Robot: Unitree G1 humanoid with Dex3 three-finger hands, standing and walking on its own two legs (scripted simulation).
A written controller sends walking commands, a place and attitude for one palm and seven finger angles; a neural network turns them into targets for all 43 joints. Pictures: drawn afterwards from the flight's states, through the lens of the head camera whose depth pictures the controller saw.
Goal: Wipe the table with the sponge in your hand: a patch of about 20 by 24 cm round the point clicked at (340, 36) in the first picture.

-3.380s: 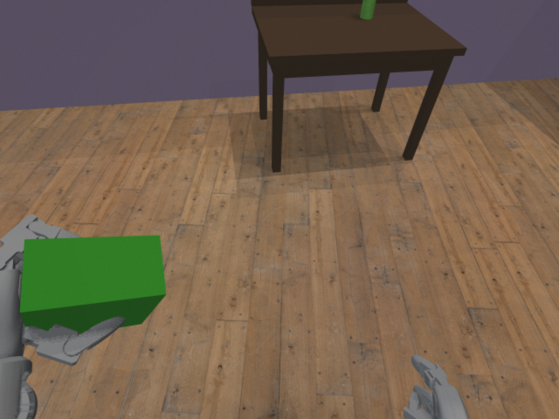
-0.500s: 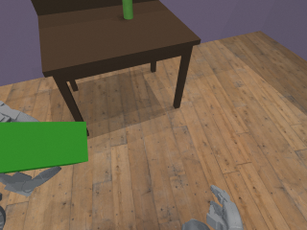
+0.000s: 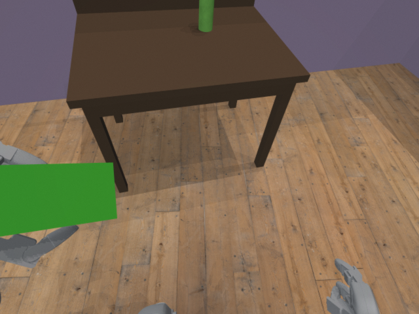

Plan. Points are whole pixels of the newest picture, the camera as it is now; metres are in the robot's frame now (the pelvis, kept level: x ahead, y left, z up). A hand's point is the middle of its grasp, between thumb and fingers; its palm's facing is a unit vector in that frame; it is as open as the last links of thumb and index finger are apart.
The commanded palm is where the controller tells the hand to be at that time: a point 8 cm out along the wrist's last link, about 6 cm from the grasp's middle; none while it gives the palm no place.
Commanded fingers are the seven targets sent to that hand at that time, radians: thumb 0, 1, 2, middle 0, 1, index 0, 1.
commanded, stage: walk to a spot facing it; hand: left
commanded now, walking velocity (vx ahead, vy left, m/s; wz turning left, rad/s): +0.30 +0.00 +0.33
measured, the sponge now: (67, 198) +0.23 +0.20 +0.18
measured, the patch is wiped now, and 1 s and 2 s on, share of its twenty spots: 0.00 0.00 0.00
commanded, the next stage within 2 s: turn to face it in 0.34 s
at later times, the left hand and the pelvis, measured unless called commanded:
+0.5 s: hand (58, 166) +0.27 +0.23 +0.19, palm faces +0.57 -0.71 -0.42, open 10.7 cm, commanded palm +0.20 +0.26 +0.20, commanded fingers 0.00 0.10 1.30 -1.20 -1.60 -1.20 -1.60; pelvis +0.10 -0.05 +0.02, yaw +13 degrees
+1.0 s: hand (120, 128) +0.35 +0.17 +0.18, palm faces +0.39 -0.77 -0.51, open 10.7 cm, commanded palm +0.28 +0.21 +0.20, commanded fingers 0.00 0.10 1.30 -1.20 -1.60 -1.20 -1.60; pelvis +0.14 -0.07 +0.00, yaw +2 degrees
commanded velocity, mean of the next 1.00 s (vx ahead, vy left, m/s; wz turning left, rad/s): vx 0.10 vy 0.00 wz -0.10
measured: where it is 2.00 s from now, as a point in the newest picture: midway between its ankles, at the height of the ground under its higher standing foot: outside the picture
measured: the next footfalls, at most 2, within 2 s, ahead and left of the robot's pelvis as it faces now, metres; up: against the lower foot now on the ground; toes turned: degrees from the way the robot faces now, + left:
right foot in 0.34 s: +0.18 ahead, -0.15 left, +0.00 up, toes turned -2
left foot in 0.64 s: +0.19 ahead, +0.11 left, +0.00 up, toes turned +20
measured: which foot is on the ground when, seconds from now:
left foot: down 0.00-0.34, up 0.36-0.62, down 0.64-0.96, up 0.98-1.00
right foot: up 0.00-0.32, down 0.34-0.66, up 0.68-0.94, down 0.96-1.00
